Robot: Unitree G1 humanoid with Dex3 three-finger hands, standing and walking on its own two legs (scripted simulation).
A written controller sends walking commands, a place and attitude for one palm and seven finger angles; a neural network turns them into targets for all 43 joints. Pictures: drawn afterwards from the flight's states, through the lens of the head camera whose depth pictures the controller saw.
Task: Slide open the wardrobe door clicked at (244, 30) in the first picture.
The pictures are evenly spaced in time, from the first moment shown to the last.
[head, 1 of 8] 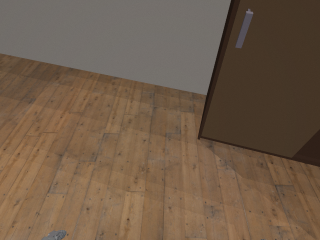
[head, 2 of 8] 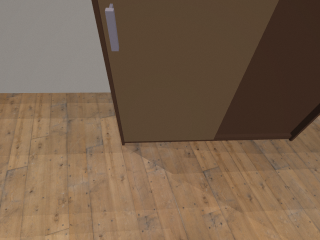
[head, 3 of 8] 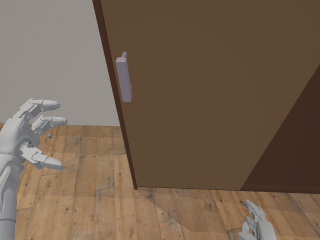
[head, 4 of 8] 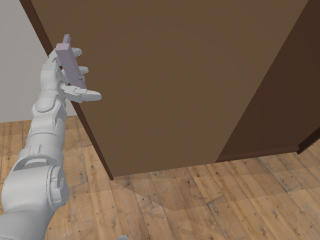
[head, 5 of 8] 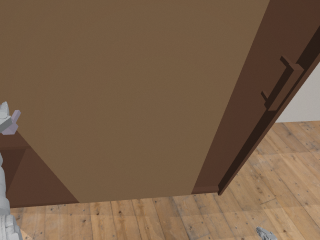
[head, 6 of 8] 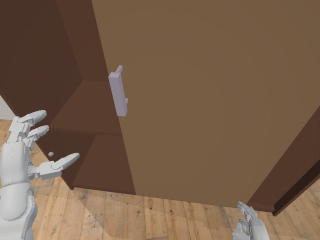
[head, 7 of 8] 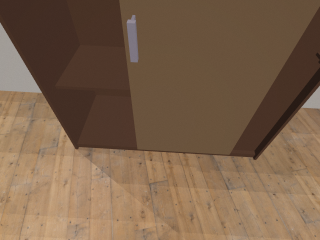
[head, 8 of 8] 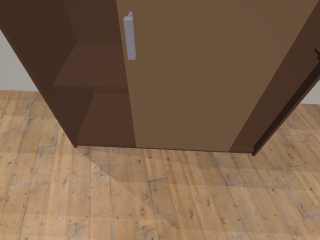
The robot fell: no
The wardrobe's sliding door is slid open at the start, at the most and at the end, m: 0.00 0.45 0.44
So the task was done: yes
